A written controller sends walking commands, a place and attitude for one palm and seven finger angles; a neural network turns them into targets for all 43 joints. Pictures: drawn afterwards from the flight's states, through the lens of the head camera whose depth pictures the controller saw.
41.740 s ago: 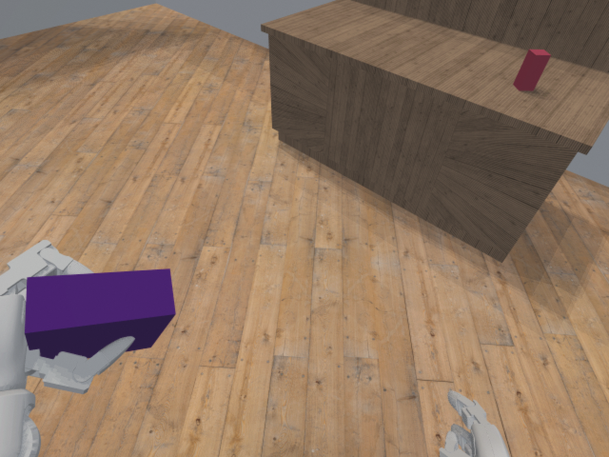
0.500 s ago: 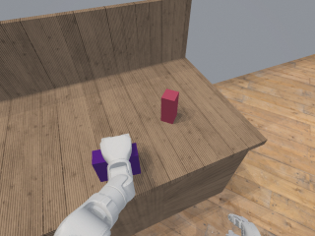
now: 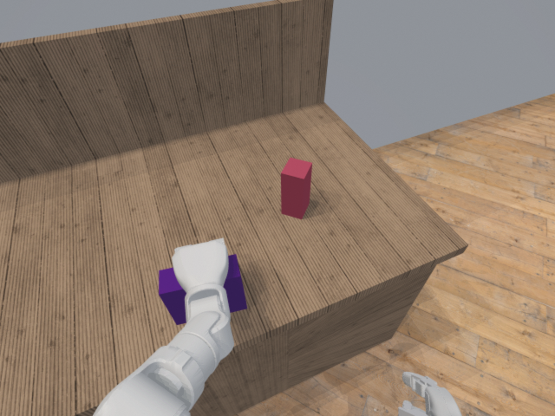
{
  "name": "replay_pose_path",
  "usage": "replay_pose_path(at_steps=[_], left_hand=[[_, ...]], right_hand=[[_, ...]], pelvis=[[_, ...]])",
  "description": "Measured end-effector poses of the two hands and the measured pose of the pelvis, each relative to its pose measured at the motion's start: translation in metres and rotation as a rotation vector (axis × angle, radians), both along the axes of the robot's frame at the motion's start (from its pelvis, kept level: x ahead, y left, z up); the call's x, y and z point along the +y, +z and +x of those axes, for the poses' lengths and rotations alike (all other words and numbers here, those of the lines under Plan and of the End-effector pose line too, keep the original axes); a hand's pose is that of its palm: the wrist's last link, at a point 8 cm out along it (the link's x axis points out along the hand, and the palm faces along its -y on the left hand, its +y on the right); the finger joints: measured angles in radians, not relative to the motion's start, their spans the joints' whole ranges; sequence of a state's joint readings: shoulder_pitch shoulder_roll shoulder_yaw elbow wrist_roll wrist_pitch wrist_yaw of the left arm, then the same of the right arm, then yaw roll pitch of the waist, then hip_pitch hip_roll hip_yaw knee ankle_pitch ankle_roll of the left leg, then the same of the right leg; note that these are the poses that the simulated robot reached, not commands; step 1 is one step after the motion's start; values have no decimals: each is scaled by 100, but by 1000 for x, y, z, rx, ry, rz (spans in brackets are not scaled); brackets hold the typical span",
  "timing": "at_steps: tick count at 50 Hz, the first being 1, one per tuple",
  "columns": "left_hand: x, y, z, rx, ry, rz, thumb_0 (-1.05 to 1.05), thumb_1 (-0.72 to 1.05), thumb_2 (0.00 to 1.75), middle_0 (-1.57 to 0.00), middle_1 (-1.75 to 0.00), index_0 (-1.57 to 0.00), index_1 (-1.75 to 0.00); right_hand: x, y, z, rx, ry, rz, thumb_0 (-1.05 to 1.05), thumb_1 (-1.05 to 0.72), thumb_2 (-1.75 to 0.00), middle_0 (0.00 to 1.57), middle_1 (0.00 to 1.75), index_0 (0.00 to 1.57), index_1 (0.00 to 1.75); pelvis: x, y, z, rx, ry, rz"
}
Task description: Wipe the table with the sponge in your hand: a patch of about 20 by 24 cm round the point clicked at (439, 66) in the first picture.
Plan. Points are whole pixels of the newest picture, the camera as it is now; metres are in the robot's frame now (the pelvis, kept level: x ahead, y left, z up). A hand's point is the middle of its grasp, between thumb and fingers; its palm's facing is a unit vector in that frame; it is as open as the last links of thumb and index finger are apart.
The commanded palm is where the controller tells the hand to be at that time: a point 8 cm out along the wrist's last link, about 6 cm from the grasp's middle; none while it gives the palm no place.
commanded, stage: slide back across to the middle lane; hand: left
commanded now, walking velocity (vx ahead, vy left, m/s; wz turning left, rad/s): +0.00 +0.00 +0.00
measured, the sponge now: (207, 295) +0.33 +0.16 -0.07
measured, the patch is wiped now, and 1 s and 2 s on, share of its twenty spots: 1.00 1.00 1.00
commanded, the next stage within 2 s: wipe forward along the middle lane in 0.50 s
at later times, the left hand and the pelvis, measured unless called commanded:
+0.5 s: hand (177, 299) +0.30 +0.20 -0.03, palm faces -0.09 -0.07 -0.99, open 9.2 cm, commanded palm +0.26 +0.20 +0.01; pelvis +0.01 +0.00 +0.01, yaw +0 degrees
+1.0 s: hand (160, 284) +0.33 +0.23 -0.03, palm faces -0.11 -0.02 -0.99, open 9.2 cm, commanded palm +0.31 +0.22 +0.00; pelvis -0.01 +0.00 -0.01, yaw +1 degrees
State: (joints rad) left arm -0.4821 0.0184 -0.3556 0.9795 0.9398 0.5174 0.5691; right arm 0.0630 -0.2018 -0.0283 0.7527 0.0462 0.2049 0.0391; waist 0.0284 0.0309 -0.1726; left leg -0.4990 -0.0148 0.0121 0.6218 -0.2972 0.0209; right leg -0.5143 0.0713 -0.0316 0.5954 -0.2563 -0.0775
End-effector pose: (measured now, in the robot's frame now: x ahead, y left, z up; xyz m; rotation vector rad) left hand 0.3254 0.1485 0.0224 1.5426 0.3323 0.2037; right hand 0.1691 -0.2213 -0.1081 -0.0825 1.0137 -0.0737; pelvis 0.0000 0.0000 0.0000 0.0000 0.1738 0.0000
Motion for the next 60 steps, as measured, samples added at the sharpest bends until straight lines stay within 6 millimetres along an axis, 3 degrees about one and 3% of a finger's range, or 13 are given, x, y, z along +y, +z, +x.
replay_pose_path(at_steps=[21, 31, 35, 41, 52, 60], left_hand=[[38, 3, -32, 21, 65, -37, 1, -45, 112, -78, -144, -80, -147], [53, 4, -45, 4, 81, -38, 0, -45, 112, -78, -144, -80, -147], [60, 2, -46, 22, 93, -25, 0, -45, 112, -79, -144, -80, -147], [69, 2, -31, 34, 85, -8, -1, -47, 112, -80, -142, -82, -145], [78, 0, -3, 28, 80, 19, 0, -48, 113, -82, -140, -84, -143], [84, 0, 13, 30, 85, 25, 0, -50, 114, -83, -139, -84, -142]], right_hand=[[-10, 28, 40, -129, 13, -39, 1, -91, -90, 19, 30, 20, 30], [-5, 28, 40, -152, 17, -30, 1, -91, -90, 20, 30, 20, 30], [-3, 25, 34, -143, 20, -41, 1, -91, -90, 20, 30, 20, 30], [-4, 13, 17, -107, 14, -63, 1, -91, -90, 20, 30, 20, 30], [-12, -17, -35, 29, -24, -74, 1, -91, -90, 20, 30, 20, 30], [-22, -27, -66, 91, -59, -89, 1, -91, -90, 20, 30, 20, 30]], pelvis=[[-3, 7, 11, -62, -6, 5], [-2, 7, 9, -66, -13, 7], [-2, 6, 5, -67, -1, 6], [-1, 2, -3, -39, 10, 5], [0, -7, -11, 25, 11, 1], [1, -11, -17, 54, 7, -2]])
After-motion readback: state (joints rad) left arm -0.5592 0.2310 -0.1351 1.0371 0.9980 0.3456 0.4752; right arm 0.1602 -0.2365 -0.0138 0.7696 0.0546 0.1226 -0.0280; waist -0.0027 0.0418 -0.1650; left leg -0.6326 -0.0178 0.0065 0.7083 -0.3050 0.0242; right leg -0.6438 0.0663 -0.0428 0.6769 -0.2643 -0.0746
